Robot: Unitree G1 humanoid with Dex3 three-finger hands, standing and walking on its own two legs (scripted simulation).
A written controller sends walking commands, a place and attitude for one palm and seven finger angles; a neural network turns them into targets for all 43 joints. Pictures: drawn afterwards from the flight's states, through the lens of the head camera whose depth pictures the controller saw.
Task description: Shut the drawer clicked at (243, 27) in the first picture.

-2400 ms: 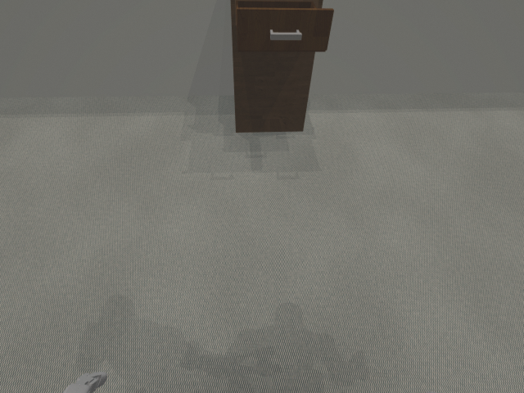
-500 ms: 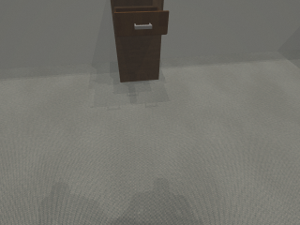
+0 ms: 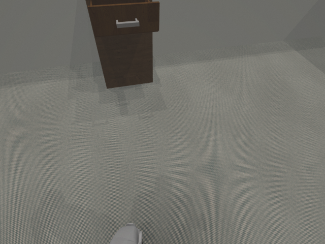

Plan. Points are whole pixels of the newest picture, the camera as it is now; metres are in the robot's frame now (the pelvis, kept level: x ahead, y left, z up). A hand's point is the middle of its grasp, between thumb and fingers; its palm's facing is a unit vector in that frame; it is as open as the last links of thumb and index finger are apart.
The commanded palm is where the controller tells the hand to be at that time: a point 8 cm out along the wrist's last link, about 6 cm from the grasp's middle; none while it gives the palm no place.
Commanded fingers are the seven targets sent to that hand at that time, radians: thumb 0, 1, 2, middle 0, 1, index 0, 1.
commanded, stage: walk to a spot facing it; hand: left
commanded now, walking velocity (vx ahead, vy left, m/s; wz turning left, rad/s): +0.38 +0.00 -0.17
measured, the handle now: (127, 22) +1.19 +0.33 -0.04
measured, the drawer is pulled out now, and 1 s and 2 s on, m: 0.30 0.30 0.30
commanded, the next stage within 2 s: turn to face it in 1.40 s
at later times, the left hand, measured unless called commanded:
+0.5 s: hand (113, 173) +0.34 +0.20 -0.16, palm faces -0.15 -0.98 -0.15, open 7.4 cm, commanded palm none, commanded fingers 0.00 0.90 0.90 -0.20 -0.30 -0.20 -0.30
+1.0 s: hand (137, 143) +0.47 +0.14 -0.16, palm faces -0.12 -0.97 -0.22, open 7.2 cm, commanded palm none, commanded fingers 0.00 0.90 0.90 -0.20 -0.30 -0.20 -0.30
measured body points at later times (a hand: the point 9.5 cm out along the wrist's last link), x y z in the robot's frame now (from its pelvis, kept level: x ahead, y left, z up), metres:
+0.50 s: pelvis +0.22 +0.04 +0.00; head +0.23 +0.05 +0.45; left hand +0.35 +0.25 -0.15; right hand +0.09 -0.16 -0.14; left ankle +0.14 +0.12 -0.74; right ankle +0.32 -0.12 -0.68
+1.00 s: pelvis +0.43 -0.04 +0.01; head +0.43 -0.04 +0.46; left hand +0.48 +0.20 -0.14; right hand +0.44 -0.29 -0.14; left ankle +0.54 +0.10 -0.67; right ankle +0.38 -0.10 -0.74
